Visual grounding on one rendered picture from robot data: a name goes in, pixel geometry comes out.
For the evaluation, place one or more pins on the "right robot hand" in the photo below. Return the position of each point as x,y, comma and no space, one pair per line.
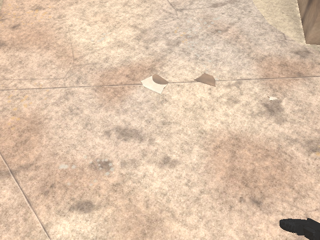
308,228

